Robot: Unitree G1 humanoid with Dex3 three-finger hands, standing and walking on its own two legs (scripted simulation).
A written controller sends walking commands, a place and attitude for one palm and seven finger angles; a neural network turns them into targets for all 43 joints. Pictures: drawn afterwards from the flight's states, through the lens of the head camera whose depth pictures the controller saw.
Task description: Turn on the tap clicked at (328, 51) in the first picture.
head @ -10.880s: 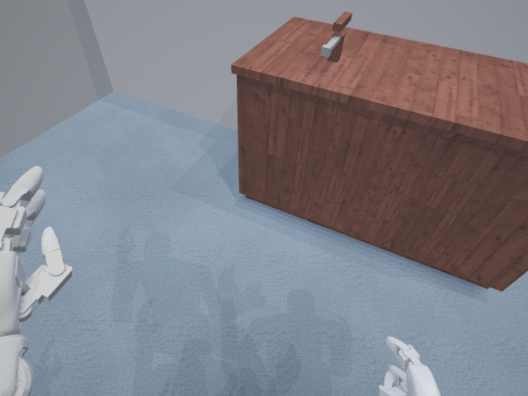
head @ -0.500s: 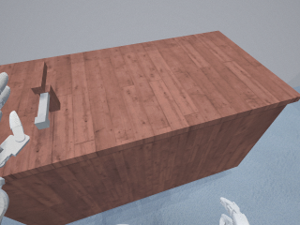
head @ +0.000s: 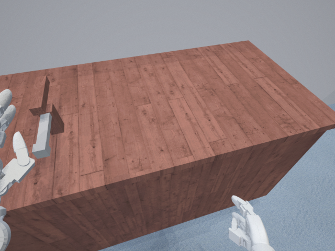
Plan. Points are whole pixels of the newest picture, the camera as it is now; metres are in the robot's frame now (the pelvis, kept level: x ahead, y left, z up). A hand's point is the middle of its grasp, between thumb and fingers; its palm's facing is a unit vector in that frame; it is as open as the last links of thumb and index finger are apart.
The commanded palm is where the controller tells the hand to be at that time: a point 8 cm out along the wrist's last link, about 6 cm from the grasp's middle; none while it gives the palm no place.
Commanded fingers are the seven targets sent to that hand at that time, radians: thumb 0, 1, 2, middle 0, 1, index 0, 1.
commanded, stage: come to a stop and stand still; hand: left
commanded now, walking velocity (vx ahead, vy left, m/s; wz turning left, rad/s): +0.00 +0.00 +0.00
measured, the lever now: (41, 150) +0.31 +0.33 +0.07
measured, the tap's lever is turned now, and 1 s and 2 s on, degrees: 0 0 0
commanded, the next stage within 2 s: none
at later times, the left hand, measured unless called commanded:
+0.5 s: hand (15, 176) +0.20 +0.28 +0.16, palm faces +0.24 -0.87 -0.44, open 7.4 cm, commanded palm +0.15 +0.33 +0.18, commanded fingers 0.00 0.90 0.90 -0.20 -0.30 -0.20 -0.30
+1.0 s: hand out of the picture +0.13 +0.34 +0.18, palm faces +0.47 -0.81 -0.36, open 7.5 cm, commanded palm +0.08 +0.36 +0.18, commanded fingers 0.00 0.90 0.90 -0.20 -0.30 -0.20 -0.30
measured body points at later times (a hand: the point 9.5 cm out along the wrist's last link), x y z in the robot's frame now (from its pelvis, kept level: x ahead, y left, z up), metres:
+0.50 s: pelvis -0.02 +0.05 +0.00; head -0.01 +0.08 +0.45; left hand +0.18 +0.32 +0.19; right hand +0.14 -0.19 -0.06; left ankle +0.06 +0.12 -0.73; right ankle -0.02 -0.09 -0.73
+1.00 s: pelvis -0.07 +0.07 +0.01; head -0.07 +0.10 +0.45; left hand +0.10 +0.38 +0.20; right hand +0.13 -0.13 -0.05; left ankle +0.06 +0.13 -0.73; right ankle -0.02 -0.08 -0.73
